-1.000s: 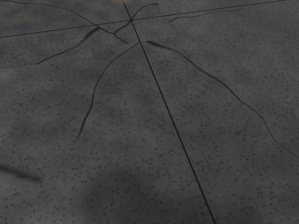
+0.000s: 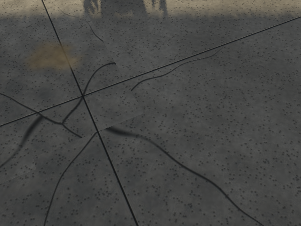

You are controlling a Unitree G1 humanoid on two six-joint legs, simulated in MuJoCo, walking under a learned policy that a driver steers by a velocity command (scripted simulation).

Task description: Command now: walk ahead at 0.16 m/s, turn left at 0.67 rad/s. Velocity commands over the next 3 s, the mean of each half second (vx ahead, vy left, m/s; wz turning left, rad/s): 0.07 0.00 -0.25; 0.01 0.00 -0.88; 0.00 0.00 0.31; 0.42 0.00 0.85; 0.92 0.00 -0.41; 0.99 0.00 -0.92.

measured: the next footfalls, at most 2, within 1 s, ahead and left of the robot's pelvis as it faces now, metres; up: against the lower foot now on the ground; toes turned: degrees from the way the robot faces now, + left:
left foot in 0.14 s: +0.18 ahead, +0.12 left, +0.00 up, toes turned +5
right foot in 0.52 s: +0.06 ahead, -0.09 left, +0.00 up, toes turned -17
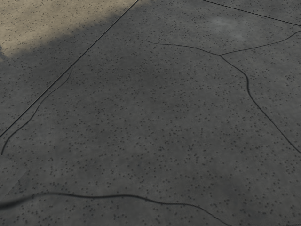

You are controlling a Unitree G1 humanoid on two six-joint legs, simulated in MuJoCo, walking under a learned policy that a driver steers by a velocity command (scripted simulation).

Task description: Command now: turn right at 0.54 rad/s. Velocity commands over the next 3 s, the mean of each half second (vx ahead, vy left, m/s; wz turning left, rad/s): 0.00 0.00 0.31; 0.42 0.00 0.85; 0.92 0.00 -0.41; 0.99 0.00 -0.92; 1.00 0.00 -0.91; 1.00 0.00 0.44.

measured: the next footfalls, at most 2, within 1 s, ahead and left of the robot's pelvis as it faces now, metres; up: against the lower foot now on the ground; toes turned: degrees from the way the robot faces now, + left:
left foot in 0.10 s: +0.07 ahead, +0.12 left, +0.00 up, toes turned -7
right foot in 0.48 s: +0.06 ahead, -0.08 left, +0.00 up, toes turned +24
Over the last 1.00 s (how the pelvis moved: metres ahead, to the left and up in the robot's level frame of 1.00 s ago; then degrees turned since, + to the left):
0.05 0.00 0.00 -39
